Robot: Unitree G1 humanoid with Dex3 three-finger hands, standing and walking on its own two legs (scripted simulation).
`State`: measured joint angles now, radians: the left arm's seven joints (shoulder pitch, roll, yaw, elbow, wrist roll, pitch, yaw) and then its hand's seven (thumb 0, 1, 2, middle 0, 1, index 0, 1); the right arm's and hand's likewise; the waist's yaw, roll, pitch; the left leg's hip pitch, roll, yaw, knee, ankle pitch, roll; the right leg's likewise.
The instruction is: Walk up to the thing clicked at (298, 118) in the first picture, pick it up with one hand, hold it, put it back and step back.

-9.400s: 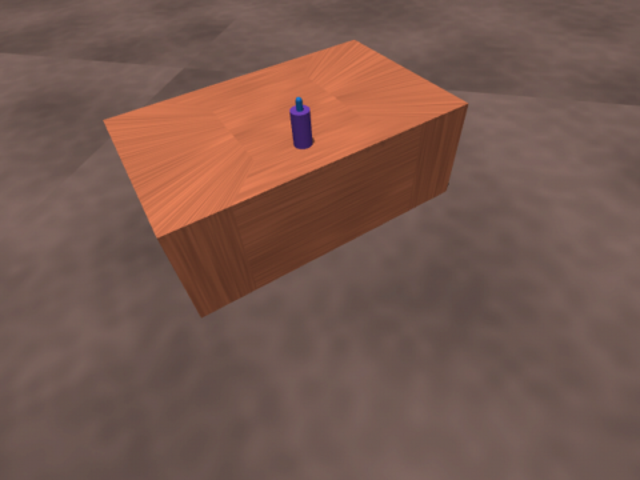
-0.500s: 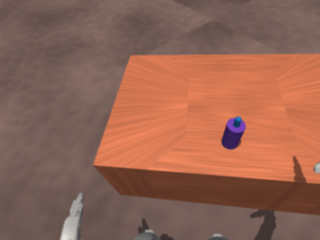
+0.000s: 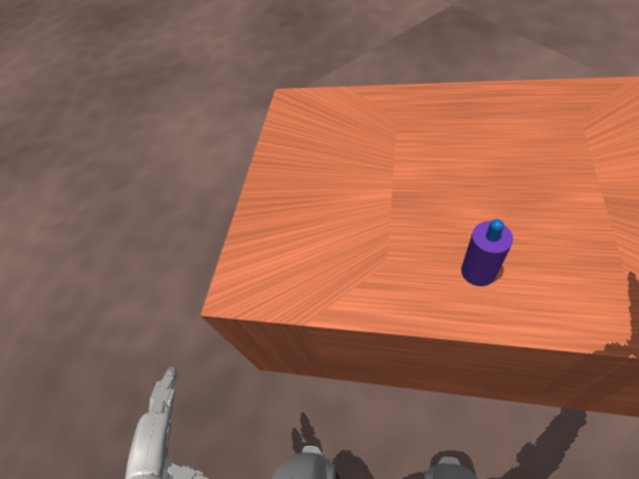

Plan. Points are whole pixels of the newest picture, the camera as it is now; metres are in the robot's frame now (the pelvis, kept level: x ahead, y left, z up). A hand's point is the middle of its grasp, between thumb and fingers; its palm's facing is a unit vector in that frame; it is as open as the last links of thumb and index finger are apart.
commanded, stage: go down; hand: right
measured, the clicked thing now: (487, 249) +0.52 -0.20 -0.19
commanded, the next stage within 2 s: approach in 0.56 s
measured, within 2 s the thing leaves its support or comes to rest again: neither
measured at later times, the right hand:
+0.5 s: hand out of the picture +0.42 -0.38 +0.08, palm faces +0.19 +0.98 -0.03, open 17.4 cm
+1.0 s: hand out of the picture +0.44 -0.35 +0.01, palm faces +0.14 +0.99 +0.05, open 17.6 cm
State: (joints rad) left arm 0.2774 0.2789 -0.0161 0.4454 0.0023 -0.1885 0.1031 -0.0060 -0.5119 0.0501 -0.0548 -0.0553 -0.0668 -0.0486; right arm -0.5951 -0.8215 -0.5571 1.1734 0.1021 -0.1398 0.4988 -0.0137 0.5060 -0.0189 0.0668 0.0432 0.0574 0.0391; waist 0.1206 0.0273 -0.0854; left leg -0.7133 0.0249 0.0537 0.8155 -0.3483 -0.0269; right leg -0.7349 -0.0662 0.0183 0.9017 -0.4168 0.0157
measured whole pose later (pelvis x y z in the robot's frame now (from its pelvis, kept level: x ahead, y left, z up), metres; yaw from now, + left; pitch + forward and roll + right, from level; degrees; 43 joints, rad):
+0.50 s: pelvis +0.01 -0.01 +0.00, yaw +0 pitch +16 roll +4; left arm 0.29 0.27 -0.04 0.42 0.00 -0.17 0.08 -0.01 -0.52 0.06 -0.06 -0.06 -0.07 -0.05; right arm -0.65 -0.87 -0.61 1.21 0.12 -0.18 0.54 -0.01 0.51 -0.03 0.07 0.04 0.06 0.04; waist 0.13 0.02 -0.12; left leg -0.73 0.02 0.06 0.81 -0.36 -0.03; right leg -0.77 -0.07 0.03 0.92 -0.44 0.01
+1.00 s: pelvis -0.01 +0.00 -0.04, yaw +1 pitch +22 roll +4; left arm 0.28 0.28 -0.05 0.25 0.03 -0.20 0.04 -0.01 -0.53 0.05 -0.05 -0.04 -0.05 -0.04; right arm -0.76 -0.89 -0.64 1.34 0.18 -0.38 0.58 -0.01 0.57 -0.03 0.06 0.05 0.06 0.04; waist 0.20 0.04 -0.11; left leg -1.01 0.02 0.07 1.03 -0.41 -0.03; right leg -1.05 -0.07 0.05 1.14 -0.49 0.01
